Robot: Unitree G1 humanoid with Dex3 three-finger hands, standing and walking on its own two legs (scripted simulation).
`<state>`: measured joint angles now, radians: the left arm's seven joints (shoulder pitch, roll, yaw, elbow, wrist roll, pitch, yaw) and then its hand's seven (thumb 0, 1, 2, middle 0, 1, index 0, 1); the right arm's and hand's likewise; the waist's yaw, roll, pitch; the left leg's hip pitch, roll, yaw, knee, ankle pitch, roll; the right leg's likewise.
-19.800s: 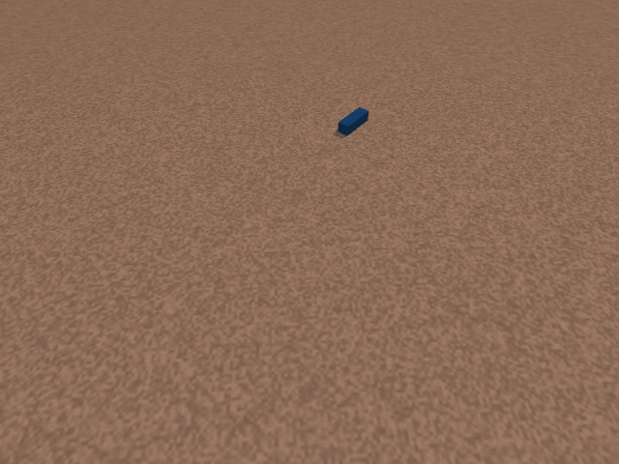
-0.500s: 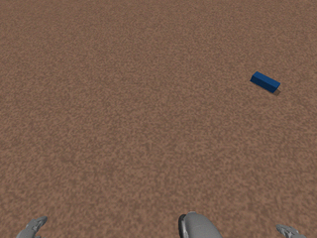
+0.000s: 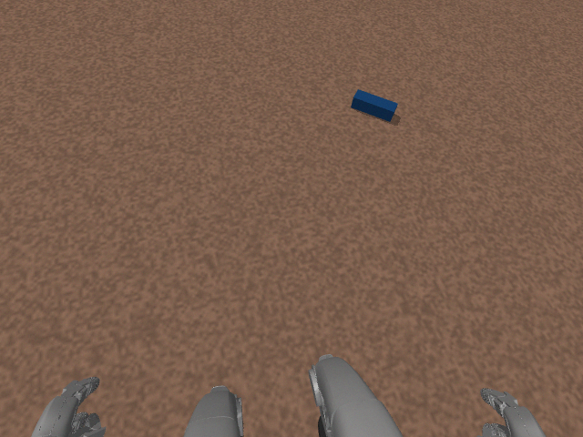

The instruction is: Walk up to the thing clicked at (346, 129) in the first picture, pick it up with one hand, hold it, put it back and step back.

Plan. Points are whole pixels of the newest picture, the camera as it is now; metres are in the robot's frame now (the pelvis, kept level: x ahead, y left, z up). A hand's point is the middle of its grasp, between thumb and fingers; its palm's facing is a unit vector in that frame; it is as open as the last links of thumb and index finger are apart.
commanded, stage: walk up
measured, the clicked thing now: (374, 105) +1.49 -0.50 -0.71
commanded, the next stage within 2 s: stand in 1.64 s
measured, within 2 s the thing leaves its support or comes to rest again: neither
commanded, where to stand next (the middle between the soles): +0.07 -0.05 m, yaw -29 degrees
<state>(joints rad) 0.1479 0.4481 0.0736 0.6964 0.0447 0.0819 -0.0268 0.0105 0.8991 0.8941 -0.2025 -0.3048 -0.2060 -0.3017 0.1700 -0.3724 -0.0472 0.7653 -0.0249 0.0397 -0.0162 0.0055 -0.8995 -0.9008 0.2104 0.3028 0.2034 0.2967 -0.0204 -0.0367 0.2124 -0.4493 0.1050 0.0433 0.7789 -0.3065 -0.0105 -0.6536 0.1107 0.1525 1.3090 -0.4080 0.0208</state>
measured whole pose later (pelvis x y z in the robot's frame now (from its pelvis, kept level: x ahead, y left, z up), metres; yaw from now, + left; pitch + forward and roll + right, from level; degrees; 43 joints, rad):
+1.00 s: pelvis +0.01 -0.05 +0.00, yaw -27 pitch -2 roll +1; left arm 0.15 0.37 0.02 0.86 0.02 -0.02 0.01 0.01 0.90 0.89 -0.20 -0.30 -0.21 -0.30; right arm 0.18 -0.41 -0.03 0.88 0.01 0.04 0.00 0.01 -0.90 -0.90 0.21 0.30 0.20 0.30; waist -0.03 0.04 0.14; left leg -0.38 0.06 0.02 0.92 -0.56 0.02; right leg -0.41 0.03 0.03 0.75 -0.30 -0.03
